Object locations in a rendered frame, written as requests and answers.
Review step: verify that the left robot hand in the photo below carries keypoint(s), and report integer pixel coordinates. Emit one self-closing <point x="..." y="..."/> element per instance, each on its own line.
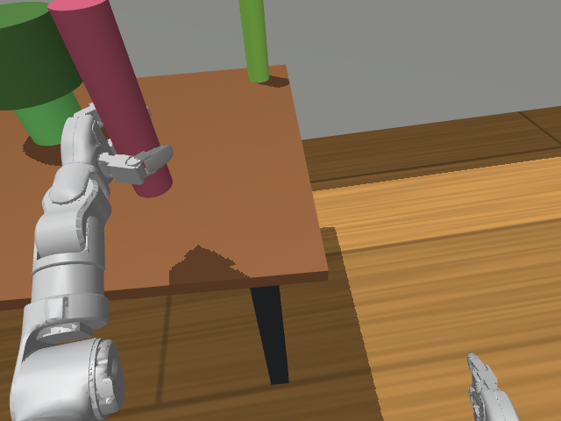
<point x="82" y="141"/>

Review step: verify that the potted plant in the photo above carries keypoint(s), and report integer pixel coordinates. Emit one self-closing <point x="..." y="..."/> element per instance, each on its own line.
<point x="37" y="73"/>

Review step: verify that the left robot arm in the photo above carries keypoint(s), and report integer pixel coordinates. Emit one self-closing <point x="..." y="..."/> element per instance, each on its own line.
<point x="82" y="380"/>

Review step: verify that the right robot hand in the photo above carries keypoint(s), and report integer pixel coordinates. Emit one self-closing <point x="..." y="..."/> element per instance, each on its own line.
<point x="489" y="403"/>

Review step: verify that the table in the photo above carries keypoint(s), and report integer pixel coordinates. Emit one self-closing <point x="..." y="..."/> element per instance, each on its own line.
<point x="240" y="213"/>

